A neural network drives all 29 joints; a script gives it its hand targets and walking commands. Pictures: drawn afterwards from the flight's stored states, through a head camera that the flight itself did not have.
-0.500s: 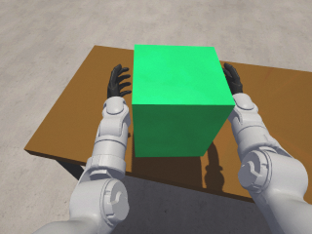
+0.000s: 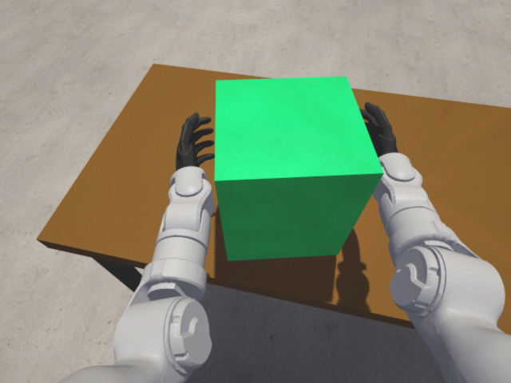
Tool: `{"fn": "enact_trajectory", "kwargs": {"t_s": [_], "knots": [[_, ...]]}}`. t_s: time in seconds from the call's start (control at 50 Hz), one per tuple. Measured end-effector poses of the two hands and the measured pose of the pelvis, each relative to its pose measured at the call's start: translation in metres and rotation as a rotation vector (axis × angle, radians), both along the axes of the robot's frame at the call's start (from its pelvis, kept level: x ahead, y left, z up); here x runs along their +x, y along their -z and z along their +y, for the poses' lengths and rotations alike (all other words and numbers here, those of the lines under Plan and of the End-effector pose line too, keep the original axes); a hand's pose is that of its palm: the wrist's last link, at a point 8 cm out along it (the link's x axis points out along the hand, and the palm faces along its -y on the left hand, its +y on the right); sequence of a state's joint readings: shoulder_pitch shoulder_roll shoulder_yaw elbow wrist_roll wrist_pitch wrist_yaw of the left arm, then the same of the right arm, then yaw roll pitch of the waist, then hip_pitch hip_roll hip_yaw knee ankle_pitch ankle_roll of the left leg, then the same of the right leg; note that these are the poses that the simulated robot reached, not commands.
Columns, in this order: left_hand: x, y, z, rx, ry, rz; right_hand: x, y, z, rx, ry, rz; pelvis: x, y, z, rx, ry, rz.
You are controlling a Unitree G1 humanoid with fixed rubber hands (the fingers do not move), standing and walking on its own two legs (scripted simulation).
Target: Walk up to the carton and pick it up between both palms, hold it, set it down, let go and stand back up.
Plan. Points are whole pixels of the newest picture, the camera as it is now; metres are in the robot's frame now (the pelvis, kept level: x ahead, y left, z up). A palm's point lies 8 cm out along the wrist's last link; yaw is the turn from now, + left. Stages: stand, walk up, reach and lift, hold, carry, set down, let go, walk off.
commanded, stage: set down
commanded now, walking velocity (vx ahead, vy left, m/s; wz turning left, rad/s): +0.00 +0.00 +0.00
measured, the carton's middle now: (282, 175) +0.45 +0.01 +0.03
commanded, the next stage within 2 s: none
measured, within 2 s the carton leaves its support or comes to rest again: rests again in 0.02 s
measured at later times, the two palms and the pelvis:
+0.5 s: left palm (190, 172) +0.41 +0.15 +0.08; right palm (378, 155) +0.47 -0.14 +0.08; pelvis +0.00 +0.00 +0.00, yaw +0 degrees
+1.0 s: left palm (190, 174) +0.41 +0.15 +0.07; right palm (378, 157) +0.47 -0.14 +0.08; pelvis +0.00 +0.00 +0.00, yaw +0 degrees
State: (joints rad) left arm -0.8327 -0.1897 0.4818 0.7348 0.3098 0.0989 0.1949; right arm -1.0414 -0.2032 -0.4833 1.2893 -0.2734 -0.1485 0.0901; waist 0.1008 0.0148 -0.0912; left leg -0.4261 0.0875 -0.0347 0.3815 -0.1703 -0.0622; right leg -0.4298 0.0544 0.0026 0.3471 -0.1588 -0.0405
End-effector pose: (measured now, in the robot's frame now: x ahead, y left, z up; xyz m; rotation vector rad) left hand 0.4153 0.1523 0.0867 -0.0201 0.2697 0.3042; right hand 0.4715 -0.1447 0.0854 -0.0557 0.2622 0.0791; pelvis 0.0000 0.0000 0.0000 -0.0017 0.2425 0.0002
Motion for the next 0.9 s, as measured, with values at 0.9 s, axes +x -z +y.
{"fn": "enact_trajectory", "kwargs": {"t_s": [0.9], "knots": [[-0.007,0.013,0.001,-0.016,-0.015,-0.016,-0.003,0.007,0.002,-0.006,-0.014,-0.032,-0.003,0.001,0.005,-0.007,-0.001,0.01]]}}
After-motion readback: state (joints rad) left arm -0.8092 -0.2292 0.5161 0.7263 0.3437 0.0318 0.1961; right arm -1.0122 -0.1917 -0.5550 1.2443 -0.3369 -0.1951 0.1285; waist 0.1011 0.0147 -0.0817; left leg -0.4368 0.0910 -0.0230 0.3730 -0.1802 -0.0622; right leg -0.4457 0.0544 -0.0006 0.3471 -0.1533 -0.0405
